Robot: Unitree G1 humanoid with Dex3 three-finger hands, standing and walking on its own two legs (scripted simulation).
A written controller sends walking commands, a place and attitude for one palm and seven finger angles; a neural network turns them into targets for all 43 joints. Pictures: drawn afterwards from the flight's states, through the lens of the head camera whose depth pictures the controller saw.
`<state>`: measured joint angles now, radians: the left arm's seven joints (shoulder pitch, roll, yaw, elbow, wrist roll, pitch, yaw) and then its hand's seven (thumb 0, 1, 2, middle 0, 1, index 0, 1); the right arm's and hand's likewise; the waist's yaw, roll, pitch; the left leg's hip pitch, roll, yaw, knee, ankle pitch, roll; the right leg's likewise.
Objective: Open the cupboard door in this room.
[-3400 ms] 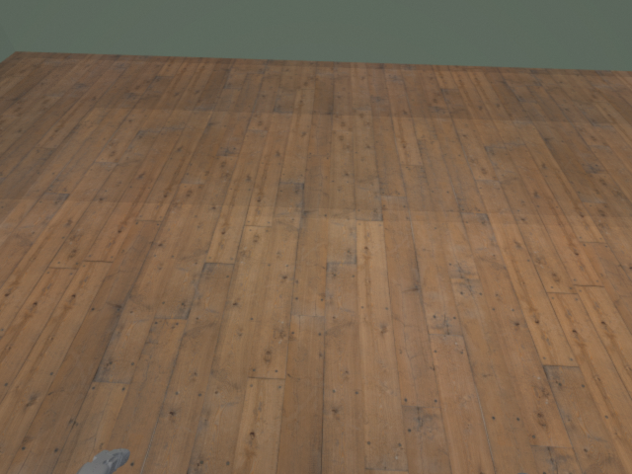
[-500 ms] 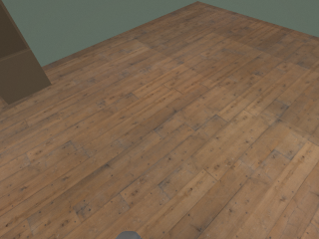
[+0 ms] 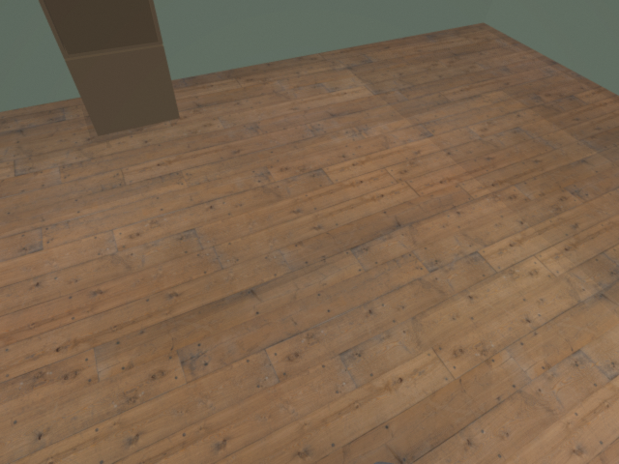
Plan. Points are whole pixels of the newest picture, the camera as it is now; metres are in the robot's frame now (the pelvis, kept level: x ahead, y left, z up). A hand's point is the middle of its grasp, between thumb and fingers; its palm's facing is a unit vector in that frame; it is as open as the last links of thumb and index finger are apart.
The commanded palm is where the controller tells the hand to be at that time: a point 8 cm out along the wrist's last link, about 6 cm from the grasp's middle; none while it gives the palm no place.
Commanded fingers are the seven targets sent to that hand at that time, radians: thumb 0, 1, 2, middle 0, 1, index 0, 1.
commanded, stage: turn or walk to find it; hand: left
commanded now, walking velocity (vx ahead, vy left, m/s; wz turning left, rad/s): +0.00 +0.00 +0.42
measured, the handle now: out of the picture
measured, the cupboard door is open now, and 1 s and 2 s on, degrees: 0 0 0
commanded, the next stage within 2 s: none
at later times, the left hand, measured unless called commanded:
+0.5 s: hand out of the picture +0.02 +0.14 -0.15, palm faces +0.23 -0.93 -0.27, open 7.4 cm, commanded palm none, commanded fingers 0.00 0.90 0.90 -0.20 -0.30 -0.20 -0.30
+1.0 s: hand out of the picture -0.13 +0.20 -0.18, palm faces +0.47 -0.85 -0.24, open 7.4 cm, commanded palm none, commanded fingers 0.00 0.90 0.90 -0.20 -0.30 -0.20 -0.30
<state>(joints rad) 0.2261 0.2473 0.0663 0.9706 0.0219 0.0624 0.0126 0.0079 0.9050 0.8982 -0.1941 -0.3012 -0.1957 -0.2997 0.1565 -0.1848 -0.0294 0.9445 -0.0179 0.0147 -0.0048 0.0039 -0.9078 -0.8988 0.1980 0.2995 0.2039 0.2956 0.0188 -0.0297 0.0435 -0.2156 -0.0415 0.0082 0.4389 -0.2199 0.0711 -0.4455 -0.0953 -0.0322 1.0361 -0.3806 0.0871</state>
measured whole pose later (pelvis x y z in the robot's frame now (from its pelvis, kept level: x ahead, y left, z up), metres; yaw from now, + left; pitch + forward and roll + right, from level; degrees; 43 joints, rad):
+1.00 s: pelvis -0.07 -0.01 +0.00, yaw +25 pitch -1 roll -1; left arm 0.24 0.26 0.07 0.98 0.02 0.06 0.01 0.01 0.91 0.90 -0.19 -0.30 -0.20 -0.30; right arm 0.15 -0.19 -0.03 0.94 -0.02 0.02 0.00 0.00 -0.91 -0.90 0.20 0.30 0.20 0.30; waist 0.03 -0.04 0.05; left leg -0.21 -0.02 0.02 0.45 -0.22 0.05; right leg -0.46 -0.11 -0.04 1.10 -0.37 0.08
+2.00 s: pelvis -0.15 -0.05 +0.00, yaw +50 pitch -1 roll -2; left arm 0.23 0.26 0.06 0.99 0.02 0.06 0.01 0.01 0.91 0.90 -0.19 -0.30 -0.20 -0.30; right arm 0.16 -0.19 -0.03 0.95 -0.02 0.01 0.00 0.00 -0.91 -0.90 0.20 0.30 0.20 0.30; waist 0.02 -0.03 0.05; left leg -0.21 -0.03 0.02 0.45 -0.23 0.06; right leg -0.46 -0.10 -0.05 1.08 -0.38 0.08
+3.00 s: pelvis -0.18 -0.13 -0.01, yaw +76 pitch -1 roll -1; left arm 0.28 0.26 0.06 1.02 0.02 0.08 0.02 0.01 0.90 0.90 -0.20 -0.30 -0.20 -0.30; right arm 0.12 -0.20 -0.03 0.95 -0.02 0.02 0.00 0.00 -0.91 -0.90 0.19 0.30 0.20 0.30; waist 0.04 -0.05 0.06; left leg -0.23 -0.01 0.05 0.55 -0.30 0.05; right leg -0.41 -0.12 -0.11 0.98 -0.47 0.05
